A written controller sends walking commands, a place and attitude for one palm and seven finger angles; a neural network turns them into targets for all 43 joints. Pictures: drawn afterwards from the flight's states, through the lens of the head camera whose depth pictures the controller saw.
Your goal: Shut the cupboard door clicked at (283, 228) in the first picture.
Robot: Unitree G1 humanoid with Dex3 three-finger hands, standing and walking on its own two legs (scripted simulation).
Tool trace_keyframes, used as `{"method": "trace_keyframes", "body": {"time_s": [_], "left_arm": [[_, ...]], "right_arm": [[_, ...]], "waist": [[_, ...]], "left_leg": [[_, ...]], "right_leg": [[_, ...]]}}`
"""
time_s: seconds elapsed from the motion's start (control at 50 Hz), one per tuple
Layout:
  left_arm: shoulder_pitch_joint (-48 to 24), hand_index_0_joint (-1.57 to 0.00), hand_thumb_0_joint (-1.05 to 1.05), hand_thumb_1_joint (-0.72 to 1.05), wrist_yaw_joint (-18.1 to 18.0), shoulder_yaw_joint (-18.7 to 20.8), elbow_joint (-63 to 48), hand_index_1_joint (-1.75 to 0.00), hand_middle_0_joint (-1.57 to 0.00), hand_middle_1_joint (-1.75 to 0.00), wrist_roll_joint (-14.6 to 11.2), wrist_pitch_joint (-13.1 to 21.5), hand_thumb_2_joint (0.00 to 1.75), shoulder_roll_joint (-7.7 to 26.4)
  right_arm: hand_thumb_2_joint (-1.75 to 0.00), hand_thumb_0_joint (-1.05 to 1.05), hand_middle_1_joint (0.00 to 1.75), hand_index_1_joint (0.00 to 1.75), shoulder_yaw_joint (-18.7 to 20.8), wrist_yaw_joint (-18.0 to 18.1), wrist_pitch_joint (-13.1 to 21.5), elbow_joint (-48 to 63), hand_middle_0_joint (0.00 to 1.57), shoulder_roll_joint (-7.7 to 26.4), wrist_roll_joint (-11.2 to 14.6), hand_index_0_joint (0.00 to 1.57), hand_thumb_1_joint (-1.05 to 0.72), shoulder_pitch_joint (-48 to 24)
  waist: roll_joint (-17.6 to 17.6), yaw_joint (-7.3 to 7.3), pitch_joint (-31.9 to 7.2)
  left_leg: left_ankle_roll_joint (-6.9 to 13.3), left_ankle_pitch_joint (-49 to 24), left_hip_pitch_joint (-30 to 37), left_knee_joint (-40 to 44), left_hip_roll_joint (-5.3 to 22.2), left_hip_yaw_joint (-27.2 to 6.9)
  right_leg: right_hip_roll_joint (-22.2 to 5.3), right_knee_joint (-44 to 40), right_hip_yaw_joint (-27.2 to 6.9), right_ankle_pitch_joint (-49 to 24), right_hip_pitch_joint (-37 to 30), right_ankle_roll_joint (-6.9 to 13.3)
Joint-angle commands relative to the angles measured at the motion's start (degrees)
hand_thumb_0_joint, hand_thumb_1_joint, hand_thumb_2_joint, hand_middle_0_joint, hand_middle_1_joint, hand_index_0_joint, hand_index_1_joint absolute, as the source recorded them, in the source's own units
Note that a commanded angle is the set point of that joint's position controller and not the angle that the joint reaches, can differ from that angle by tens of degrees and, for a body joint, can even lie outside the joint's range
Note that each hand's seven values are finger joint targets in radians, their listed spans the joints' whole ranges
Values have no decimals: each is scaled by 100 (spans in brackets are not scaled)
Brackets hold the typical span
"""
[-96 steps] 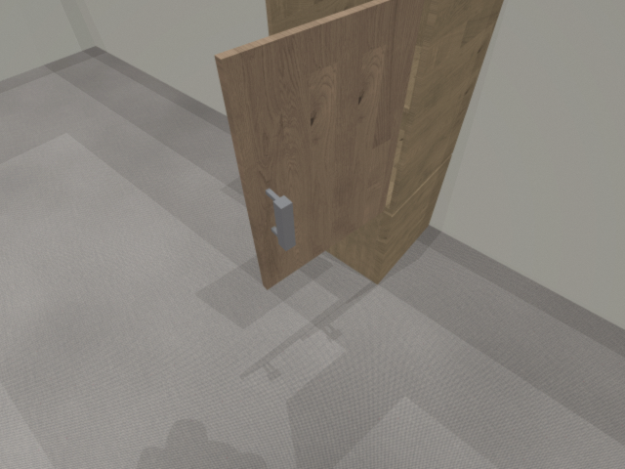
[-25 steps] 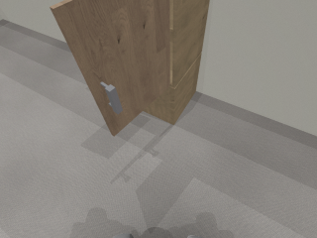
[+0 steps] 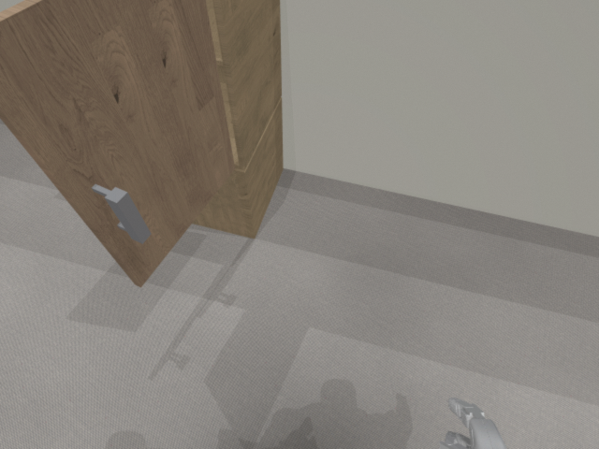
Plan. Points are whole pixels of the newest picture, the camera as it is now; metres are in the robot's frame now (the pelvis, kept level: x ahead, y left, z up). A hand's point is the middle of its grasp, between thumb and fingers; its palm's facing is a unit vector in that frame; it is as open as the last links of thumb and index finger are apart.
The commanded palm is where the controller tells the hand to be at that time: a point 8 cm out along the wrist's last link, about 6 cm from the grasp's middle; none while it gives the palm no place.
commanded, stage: walk to a spot facing it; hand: left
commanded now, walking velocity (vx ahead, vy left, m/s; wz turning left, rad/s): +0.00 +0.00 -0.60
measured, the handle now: (120, 213) +0.47 +0.38 -0.08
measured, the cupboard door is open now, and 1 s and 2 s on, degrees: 80 80 80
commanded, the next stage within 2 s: turn to face it in 1.66 s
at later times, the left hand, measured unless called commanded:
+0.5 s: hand (228, 418) +0.17 +0.13 -0.16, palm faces -0.33 -0.91 -0.23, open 7.4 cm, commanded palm none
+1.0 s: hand (360, 333) +0.32 -0.07 -0.16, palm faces -0.63 -0.75 -0.21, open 7.4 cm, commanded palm none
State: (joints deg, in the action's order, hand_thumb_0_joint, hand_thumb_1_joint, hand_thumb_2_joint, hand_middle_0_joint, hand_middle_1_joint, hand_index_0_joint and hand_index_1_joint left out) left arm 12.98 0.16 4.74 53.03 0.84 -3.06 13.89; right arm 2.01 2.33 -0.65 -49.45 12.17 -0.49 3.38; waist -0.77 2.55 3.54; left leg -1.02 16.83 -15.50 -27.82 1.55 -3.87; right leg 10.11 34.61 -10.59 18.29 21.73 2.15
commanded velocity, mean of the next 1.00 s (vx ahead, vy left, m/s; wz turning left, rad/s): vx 0.21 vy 0.00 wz -0.55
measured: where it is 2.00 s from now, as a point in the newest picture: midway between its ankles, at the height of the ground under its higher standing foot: (453, 384)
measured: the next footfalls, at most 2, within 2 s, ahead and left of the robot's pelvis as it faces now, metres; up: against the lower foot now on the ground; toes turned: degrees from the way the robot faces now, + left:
right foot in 0.24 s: +0.05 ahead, -0.15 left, +0.00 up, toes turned -12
left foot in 0.54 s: +0.10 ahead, +0.08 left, +0.00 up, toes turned -17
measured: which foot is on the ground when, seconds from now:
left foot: down 0.00-0.24, up 0.26-0.52, down 0.54-0.88, up 0.90-1.00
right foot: up 0.00-0.22, down 0.24-0.54, up 0.56-0.86, down 0.88-1.00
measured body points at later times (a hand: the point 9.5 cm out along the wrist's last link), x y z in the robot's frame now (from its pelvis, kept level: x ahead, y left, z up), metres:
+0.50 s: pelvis +0.01 -0.03 +0.00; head +0.07 -0.05 +0.45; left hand +0.19 +0.18 -0.14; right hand -0.01 -0.32 -0.13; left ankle +0.04 +0.09 -0.71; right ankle +0.01 -0.14 -0.73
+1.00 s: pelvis +0.11 -0.15 -0.01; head +0.15 -0.19 +0.44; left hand +0.36 -0.03 -0.14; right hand -0.07 -0.33 -0.16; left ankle +0.15 +0.01 -0.65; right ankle +0.07 -0.23 -0.73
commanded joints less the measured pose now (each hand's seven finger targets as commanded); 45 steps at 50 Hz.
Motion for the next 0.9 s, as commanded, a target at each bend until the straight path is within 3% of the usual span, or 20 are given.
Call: {"method": "trace_keyframes", "body": {"time_s": [0.0, 0.06, 0.14, 0.18, 0.2, 0.22, 0.26, 0.32, 0.46, 0.48, 0.52, 0.54, 0.6, 0.64, 0.76, 0.8, 0.82, 0.84, 0.86, 0.88], "left_arm": [[-435, -20, 0, 90, 121, 238, -707, -30, -20, -30, 116, 148, 90, 723], [-470, -20, 0, 90, 210, 117, -721, -30, -20, -30, 36, 99, 90, 495], [-639, -20, 0, 90, 277, 44, -738, -30, -20, -30, 13, 120, 90, 461], [-206, -20, 0, 90, 272, 84, -607, -30, -20, -30, 11, 154, 90, 620], [293, -20, 0, 90, 228, 163, -474, -30, -20, -30, 39, 200, 90, 999], [665, -20, 0, 90, 109, 314, -388, -30, -20, -30, 96, 238, 90, 1744], [485, -20, 0, 90, -33, 298, -443, -30, -20, -30, 38, 157, 90, 1594], [-336, -20, 0, 90, -83, 178, -710, -30, -20, -30, 79, 132, 90, 1238], [-674, -20, 0, 90, 35, 168, -698, -30, -20, -30, 77, 139, 90, 1168], [-805, -20, 0, 90, 74, 139, -775, -30, -20, -30, 40, 134, 90, 1039], [-1178, -20, 0, 90, 188, 37, -1192, -30, -20, -30, -29, 153, 90, 477], [-1496, -20, 0, 90, 286, 117, -1266, -30, -20, -30, 62, 220, 90, 686], [-1161, -20, 0, 90, 418, 95, -928, -30, -20, -30, 120, 240, 90, 406], [-1209, -20, 0, 90, 457, -6, -870, -30, -20, -30, 99, 226, 90, 179], [-1701, -20, 0, 90, 468, -99, -871, -30, -20, -30, 63, 281, 90, 116], [-1020, -20, 0, 90, 448, -32, -629, -30, -20, -30, 72, 323, 90, 273], [0, -20, 0, 90, 400, 71, -279, -30, -20, -30, 80, 384, 90, 551], [1116, -20, 0, 90, 295, 287, 28, -30, -20, -30, 93, 449, 90, 1282], [1594, -20, 0, 90, 199, 371, 177, -30, -20, -30, -41, 433, 90, 1718], [1256, -20, 0, 90, 103, 346, 94, -30, -20, -30, -63, 418, 90, 1694]], "right_arm": [[-90, 0, 30, 30, 257, 124, 110, 279, 20, 1300, -179, 20, -90, 661], [-90, 0, 30, 30, 219, 111, 98, 373, 20, 1163, -184, 20, -90, 579], [-90, 0, 30, 30, 312, 42, 48, 224, 20, 1412, -159, 20, -90, 912], [-90, 0, 30, 30, 342, 3, 19, 247, 20, 1484, -115, 20, -90, 805], [-90, 0, 30, 30, 329, -31, 9, 337, 20, 1330, -65, 20, -90, 768], [-90, 0, 30, 30, 212, -52, 20, 607, 20, 810, 13, 20, -90, 610], [-90, 0, 30, 30, 213, 24, -58, 561, 20, 942, 28, 20, -90, 391], [-90, 0, 30, 30, 160, -53, -93, 324, 20, 822, -4, 20, -90, 578], [-90, 0, 30, 30, 146, -136, 34, 85, 20, 664, -44, 20, -90, 1466], [-90, 0, 30, 30, 168, -105, 90, -46, 20, 788, -64, 20, -90, 1858], [-90, 0, 30, 30, 340, 29, 221, -135, 20, 1779, -230, 20, -90, 2510], [-90, 0, 30, 30, 330, 16, 270, -74, 20, 1772, -196, 20, -90, 2286], [-90, 0, 30, 30, 152, -33, 369, -10, 20, 1160, -183, 20, -90, 1647], [-90, 0, 30, 30, 102, -20, 415, -167, 20, 985, -172, 20, -90, 1979], [-90, 0, 30, 30, 166, -87, 379, -435, 20, 1073, -208, 20, -90, 2469], [-90, 0, 30, 30, 179, -96, 357, -404, 20, 1154, -159, 20, -90, 2262], [-90, 0, 30, 30, 167, -128, 366, -336, 20, 1150, -94, 20, -90, 2035], [-90, 0, 30, 30, 89, -201, 394, -83, 20, 797, 35, 20, -90, 1718], [-90, 0, 30, 30, 63, -164, 402, 276, 20, 605, 66, 20, -90, 1172], [-90, 0, 30, 30, 121, -127, 384, 254, 20, 727, 31, 20, -90, 928]], "waist": [[1118, -244, -420], [1318, -193, -567], [1417, -355, -613], [1205, -96, -612], [309, 126, -806], [-1901, 274, -1003], [-1264, 247, -827], [-835, -147, -686], [-722, -493, -472], [-451, -689, -444], [2043, -975, -122], [1088, -871, 166], [862, -389, 205], [1057, -469, -62], [1247, -711, -163], [1091, -295, -430], [603, 214, -861], [-865, 720, -1508], [-1441, 805, -1523], [-836, 657, -1032]], "left_leg": [[1279, -2901, 780, 940, 2227, -1535], [828, -3994, 1066, 343, 1512, -4], [582, -3690, 889, -13, 1475, 410], [295, -3097, 364, -684, 1357, 615], [-14, -1985, -439, -1697, 1036, 980], [-344, 1709, -1856, -3269, 120, 1313], [-234, 1977, -1865, -4177, 356, 273], [-294, 1163, -1287, -3603, 355, 371], [-176, 543, 581, -573, -61, 792], [-93, 503, 1431, 144, 46, 759], [1013, 3070, 1685, 2164, 2842, -2743], [1307, 2754, 998, 2322, 3045, -2907], [729, 808, 836, 1803, 1930, -648], [572, -801, 1302, 1438, 1595, 383], [453, -2270, 1381, 839, 1775, 1341], [314, -3068, 985, -179, 1712, 1642], [117, -3182, 134, -1401, 1484, 1917], [-140, -1024, -1665, -3229, 933, 2131], [-235, 1965, -2757, -4710, 382, 1430], [-217, 1640, -3102, -5093, 721, 606]], "right_leg": [[-796, 3123, 592, 1371, 1281, -556], [-980, 2518, 1085, 1119, 1015, -547], [-832, 841, 1611, 583, -102, -383], [-797, -273, 1681, -502, -1095, -267], [-1329, -772, 1018, -2040, -2182, -48], [-3063, -1189, -1474, -4253, -2833, 738], [-3030, -1254, -1686, -3083, -1930, 1322], [-2382, -1283, -914, -2155, -964, 991], [-1778, -1613, -1180, 1619, 307, 684], [-1504, -1304, -946, 2040, 1035, 465], [-530, 1797, 904, 1849, 2560, -199], [-1099, 2569, 566, 1293, 2398, -172], [-1342, 3113, 1008, 198, 2117, -304], [-1344, 2666, 1299, -76, 1937, -347], [-1102, 634, 1985, 181, 625, -160], [-831, 23, 2179, -3, -717, 30], [-795, -304, 2048, -336, -2378, 234], [-2275, -750, 70, -112, -4171, 768], [-3543, -1546, -2136, -1543, -4174, 1329], [-3536, -1661, -2006, -1028, -3442, 1567]]}}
